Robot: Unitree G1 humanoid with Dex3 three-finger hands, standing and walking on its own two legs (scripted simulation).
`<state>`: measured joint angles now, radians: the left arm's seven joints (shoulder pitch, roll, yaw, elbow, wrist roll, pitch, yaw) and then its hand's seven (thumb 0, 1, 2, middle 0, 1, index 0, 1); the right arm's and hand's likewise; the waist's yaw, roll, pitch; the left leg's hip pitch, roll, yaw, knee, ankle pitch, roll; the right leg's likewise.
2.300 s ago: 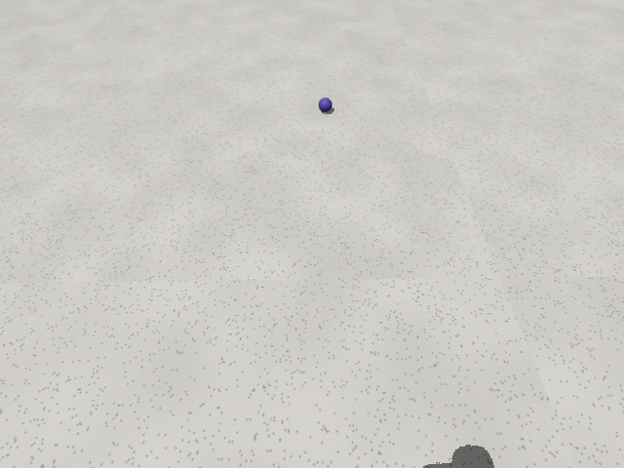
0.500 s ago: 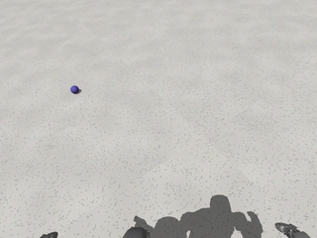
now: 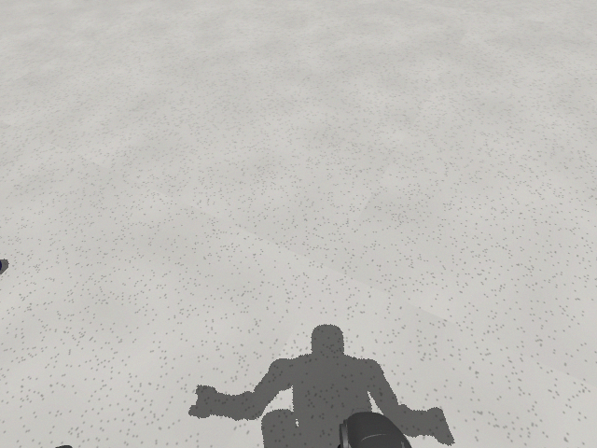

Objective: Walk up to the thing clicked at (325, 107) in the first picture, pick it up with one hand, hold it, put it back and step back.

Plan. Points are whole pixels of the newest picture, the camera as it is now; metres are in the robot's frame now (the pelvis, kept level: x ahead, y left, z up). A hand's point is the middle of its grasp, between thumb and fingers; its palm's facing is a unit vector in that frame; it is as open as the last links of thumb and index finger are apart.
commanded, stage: walk up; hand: left
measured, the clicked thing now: out of the picture +1.03 +1.18 -0.73
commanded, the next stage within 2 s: none
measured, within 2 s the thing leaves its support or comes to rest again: neither
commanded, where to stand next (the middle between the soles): +0.59 +1.25 m, yaw -39 degrees
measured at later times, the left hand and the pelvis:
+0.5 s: hand out of the picture +0.26 +0.52 -0.15, palm faces -0.17 -0.77 -0.61, open 7.4 cm; pelvis +0.17 +0.19 -0.04, yaw -10 degrees
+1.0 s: hand out of the picture +0.45 +0.64 -0.12, palm faces -0.26 -0.74 -0.63, open 7.4 cm; pelvis +0.30 +0.35 -0.03, yaw -17 degrees
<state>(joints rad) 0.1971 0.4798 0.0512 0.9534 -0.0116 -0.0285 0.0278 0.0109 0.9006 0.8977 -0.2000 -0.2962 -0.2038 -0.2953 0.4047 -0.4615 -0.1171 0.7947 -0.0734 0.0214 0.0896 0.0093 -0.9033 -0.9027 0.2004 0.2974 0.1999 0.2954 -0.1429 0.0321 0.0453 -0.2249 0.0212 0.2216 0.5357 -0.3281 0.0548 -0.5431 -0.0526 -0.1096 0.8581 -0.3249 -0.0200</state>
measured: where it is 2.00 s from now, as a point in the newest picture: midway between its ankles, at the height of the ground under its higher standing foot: (72, 389)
